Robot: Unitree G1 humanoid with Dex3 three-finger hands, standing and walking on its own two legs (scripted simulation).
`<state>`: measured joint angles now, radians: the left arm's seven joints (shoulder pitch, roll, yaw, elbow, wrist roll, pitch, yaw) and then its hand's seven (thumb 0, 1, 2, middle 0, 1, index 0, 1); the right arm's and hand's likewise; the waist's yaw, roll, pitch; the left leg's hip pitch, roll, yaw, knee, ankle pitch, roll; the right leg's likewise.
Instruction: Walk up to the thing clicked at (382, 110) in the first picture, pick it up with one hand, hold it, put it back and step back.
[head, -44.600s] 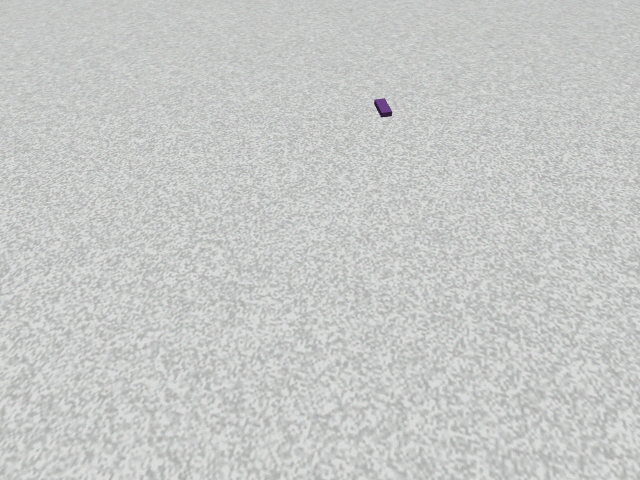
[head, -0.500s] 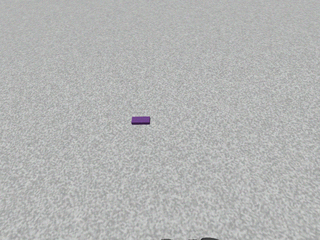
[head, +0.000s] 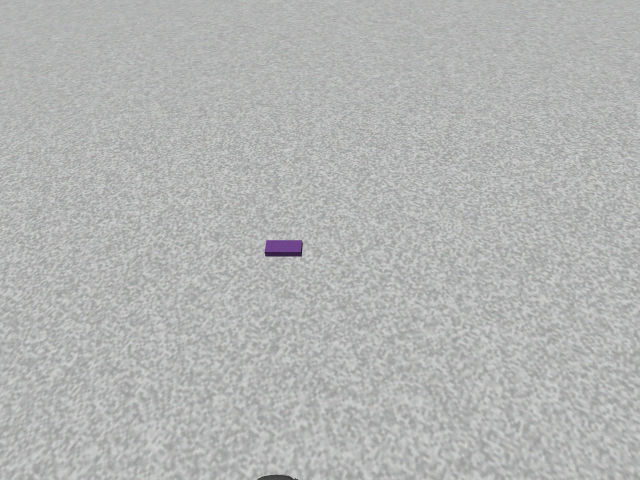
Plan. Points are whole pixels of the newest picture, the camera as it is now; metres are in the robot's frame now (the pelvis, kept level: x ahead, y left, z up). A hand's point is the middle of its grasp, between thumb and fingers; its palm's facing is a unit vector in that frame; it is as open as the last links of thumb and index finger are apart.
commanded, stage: step back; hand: left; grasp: from above
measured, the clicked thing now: (283, 248) +1.05 +0.21 -0.75
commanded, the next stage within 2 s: stand in 0.36 s
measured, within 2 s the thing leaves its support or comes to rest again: neither
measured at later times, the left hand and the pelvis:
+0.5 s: hand out of the picture +0.15 +0.27 -0.14, palm faces -0.05 -0.94 -0.34, open 7.4 cm; pelvis +0.04 +0.03 +0.01, yaw -3 degrees
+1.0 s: hand out of the picture +0.11 +0.27 -0.14, palm faces -0.08 -0.94 -0.33, open 7.4 cm; pelvis +0.02 +0.02 +0.02, yaw -2 degrees
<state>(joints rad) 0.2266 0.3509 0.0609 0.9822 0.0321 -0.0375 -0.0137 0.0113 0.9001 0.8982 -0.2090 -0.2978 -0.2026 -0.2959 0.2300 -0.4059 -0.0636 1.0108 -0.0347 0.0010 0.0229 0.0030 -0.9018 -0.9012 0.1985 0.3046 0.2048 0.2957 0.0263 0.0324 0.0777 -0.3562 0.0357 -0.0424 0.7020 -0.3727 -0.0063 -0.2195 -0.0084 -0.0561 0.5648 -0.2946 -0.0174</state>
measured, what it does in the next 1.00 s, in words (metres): steps on the spot: left foot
